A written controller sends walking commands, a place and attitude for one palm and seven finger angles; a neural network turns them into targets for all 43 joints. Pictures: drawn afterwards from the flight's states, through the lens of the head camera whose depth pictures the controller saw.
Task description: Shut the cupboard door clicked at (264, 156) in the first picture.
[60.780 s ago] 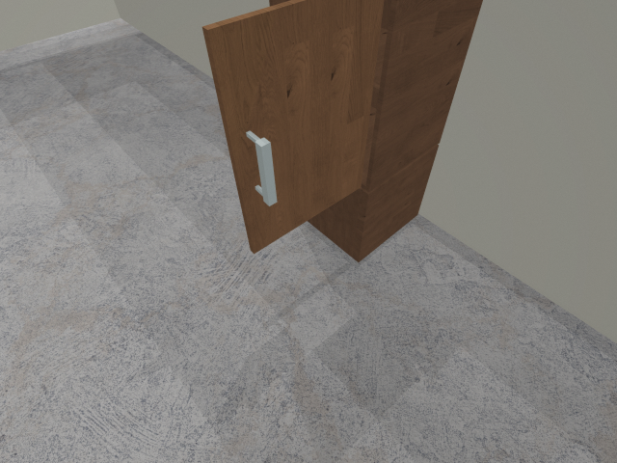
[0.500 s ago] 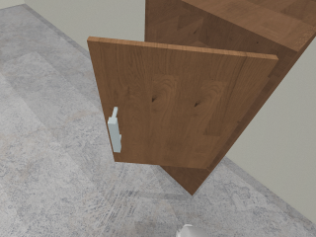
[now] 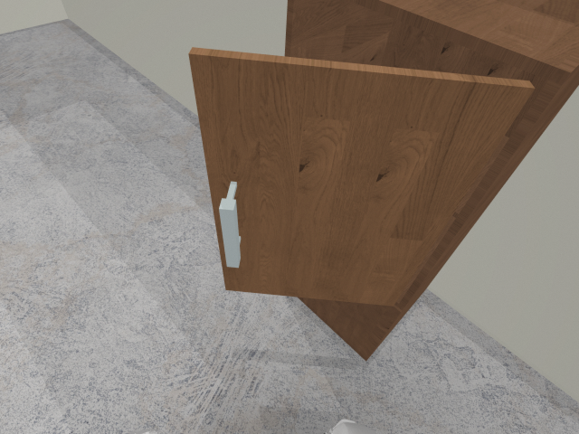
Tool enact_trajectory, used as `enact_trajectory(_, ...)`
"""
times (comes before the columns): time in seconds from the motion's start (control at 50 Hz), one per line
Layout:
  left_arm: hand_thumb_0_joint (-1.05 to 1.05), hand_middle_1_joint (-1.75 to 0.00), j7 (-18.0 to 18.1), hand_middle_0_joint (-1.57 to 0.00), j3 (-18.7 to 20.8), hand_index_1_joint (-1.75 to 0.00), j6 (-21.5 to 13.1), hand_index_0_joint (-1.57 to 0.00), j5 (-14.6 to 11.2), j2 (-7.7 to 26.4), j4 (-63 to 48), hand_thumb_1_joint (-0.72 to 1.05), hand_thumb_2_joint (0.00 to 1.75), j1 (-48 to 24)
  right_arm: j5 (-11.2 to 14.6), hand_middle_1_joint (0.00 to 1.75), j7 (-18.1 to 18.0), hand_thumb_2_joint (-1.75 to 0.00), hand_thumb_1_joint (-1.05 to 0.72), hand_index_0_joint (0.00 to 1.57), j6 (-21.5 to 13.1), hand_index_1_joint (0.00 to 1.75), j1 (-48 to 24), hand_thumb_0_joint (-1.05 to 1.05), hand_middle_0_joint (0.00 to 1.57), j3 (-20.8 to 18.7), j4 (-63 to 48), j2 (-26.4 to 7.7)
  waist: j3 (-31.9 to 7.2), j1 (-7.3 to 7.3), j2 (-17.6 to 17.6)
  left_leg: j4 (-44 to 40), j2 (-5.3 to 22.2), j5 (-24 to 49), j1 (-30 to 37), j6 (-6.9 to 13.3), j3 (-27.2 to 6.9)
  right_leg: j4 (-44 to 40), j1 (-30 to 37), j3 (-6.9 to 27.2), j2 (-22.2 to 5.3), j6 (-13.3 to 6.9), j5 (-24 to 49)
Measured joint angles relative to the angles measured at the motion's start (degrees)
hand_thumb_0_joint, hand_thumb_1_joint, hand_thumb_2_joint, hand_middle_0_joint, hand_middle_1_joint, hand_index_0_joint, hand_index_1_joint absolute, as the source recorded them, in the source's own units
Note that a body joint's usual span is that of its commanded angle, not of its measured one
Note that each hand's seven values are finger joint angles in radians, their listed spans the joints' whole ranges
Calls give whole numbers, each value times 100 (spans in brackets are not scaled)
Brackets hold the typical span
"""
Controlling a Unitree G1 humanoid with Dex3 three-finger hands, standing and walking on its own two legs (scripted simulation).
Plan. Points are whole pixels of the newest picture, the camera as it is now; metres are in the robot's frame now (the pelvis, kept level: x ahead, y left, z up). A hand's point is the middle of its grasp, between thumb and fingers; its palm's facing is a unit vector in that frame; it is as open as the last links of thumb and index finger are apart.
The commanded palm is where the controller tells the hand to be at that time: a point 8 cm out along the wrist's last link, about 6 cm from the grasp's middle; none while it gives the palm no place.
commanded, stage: come to a stop and stand still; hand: left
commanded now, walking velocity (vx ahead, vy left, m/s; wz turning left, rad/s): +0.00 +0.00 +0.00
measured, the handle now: (233, 226) +0.45 +0.12 -0.02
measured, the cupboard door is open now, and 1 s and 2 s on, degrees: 41 41 41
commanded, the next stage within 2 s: none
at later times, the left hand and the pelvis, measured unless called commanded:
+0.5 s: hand out of the picture -0.02 +0.26 -0.14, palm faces -0.01 -0.95 -0.31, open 7.4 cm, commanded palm none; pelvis -0.05 +0.04 +0.02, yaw -2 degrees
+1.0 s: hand out of the picture -0.01 +0.28 -0.13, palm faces -0.03 -0.95 -0.30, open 7.4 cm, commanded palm none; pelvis -0.09 +0.04 +0.02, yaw -1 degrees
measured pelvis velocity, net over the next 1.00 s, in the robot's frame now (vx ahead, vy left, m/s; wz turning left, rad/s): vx -0.09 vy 0.04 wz -0.02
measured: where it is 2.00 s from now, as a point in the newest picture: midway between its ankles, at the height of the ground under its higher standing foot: outside the picture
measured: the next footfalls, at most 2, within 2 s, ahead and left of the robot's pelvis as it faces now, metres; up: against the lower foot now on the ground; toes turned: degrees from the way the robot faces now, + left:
right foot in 0.20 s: +0.07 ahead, -0.09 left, +0.01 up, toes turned -3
left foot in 1.18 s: -0.02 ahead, +0.13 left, +0.00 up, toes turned +0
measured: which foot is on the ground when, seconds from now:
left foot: down 0.00-1.00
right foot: down 0.00-0.04, up 0.06-0.18, down 0.20-1.00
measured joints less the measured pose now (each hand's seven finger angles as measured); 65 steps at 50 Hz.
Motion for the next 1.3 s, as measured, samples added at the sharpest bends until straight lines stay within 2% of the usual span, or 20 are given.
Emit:
enact_trajectory(0.06, 1, -30, -47, -20, -10, -30, 131, -20, -18, 62, 35, 91, 90, 315, -56, 30, -17, -90, -91, 20, 24, 30, 162, 1, 19, 38, -165, -39, -392, 122, 43, 21, -55, -16, 173, 221, 217, 174, 84, 234, 29, -23, -524)
enact_trajectory(0.12, 1, -30, -111, -20, -7, -30, 169, -20, 22, 101, 37, 91, 90, 637, -57, 30, -6, -90, -91, 20, 56, 30, 208, 1, 19, 81, -318, -82, -742, 145, 206, -159, -66, 47, 245, 319, 383, 648, 87, 300, 134, -40, -745)
enact_trajectory(0.18, 1, -30, -143, -20, 13, -30, 69, -20, 30, 181, -2, 91, 90, 857, -49, 30, 14, -90, -91, 20, 21, 30, 180, 1, 20, 152, -410, -72, -834, 206, 207, -286, -166, 181, 187, 367, 533, 309, 421, 272, 191, -66, -685)
enact_trajectory(0.22, 1, -30, -143, -19, 16, -30, -24, -20, 31, 179, 43, 91, 90, 883, -18, 30, 13, -90, -91, 20, -15, 30, 101, 1, 20, 185, -410, -107, -723, 253, 275, -286, -170, 250, 93, 386, 583, 30, 466, 327, 236, -93, -404)
enact_trajectory(0.3, 1, -30, -170, -19, -53, -30, -115, -20, 18, 155, 101, 91, 90, 923, -3, 30, 30, -90, -91, 20, -71, 30, 109, 1, 20, 206, -342, -208, -508, 193, 438, -590, -205, 563, 37, 419, 505, -286, 459, 261, 221, -111, -200)
enact_trajectory(0.5, 1, -30, -206, -20, -31, -30, -207, -20, 13, 340, 319, 90, 90, 758, -27, 30, 59, -90, -91, 20, -72, 30, 513, 1, 20, 142, 271, -550, -379, 101, 390, -1110, -308, 1022, 80, 459, 368, -708, 529, 280, 229, -159, -66)
enact_trajectory(0.76, 1, -30, -272, -20, -55, -30, -196, -20, -14, 614, 591, 90, 90, 178, -30, 30, 66, -90, -91, 20, -140, 30, 306, 1, 20, 88, 646, -890, -374, -57, 213, -1118, -273, 754, -30, 352, 292, -936, 533, 270, 302, -188, -205)
enact_trajectory(0.96, 1, -30, -338, -20, -52, -30, -159, -20, 26, 666, 637, 90, 90, -44, -20, 30, 82, -90, -91, 20, -65, 30, -10, 1, 20, 132, 770, -916, -287, 49, 169, -1249, -341, 737, 33, 365, 318, -904, 539, 322, 246, -173, -403)
enact_trajectory(1.06, 1, -30, -342, -20, -42, -30, -100, -20, 37, 671, 699, 90, 90, 78, -8, 30, 94, -90, -91, 20, -37, 30, -220, 1, 20, 112, 670, -899, -246, 71, 206, -1069, -368, 192, -136, 271, 299, -997, 489, 359, 245, -200, -450)
enact_trajectory(1.14, 1, -30, -272, -20, 60, -30, 66, -20, 43, 715, 784, 90, 90, 57, 29, 30, 83, -90, -91, 20, -59, 30, -160, 1, 20, -7, 564, -890, -225, -2, 221, -103, -292, -62, -299, 231, 200, -1082, 423, 208, 210, -156, 29)
enact_trajectory(1.18, 1, -30, -222, -20, 99, -30, 128, -20, 36, 778, 818, 90, 90, 4, 38, 30, 79, -90, -91, 20, -109, 30, 15, 1, 20, -35, 554, -882, -281, -55, 173, -358, -224, -41, -9, 291, 137, -743, 207, 174, 188, -86, -43)
enact_trajectory(1.2, 1, -30, -208, -20, 110, -30, 144, -20, 15, 810, 805, 90, 90, -61, 14, 30, 66, -90, -91, 20, -133, 30, 96, 1, 20, -30, 566, -857, -236, -67, 101, -444, -252, 360, 2, 339, 179, -426, 78, 265, 189, -75, -426)
enact_trajectory(1.26, 1, -30, -249, -20, 154, -30, 110, -20, -2, 802, 685, 90, 90, -198, -32, 30, 20, -90, -91, 20, -106, 30, 299, 1, 20, 56, 706, -818, -127, -15, 29, -641, -303, 824, 59, 508, 259, 677, -211, 642, 316, -107, -936)
enact_trajectory(1.3, 1, -30, -285, -20, 168, -30, 51, -20, 7, 767, 608, 90, 90, -171, -32, 30, 20, -90, -91, 20, -44, 30, 385, 1, 20, 92, 835, -799, -187, 10, 83, -864, -285, 931, 87, 549, 242, 1221, -196, 697, 366, -112, -1004)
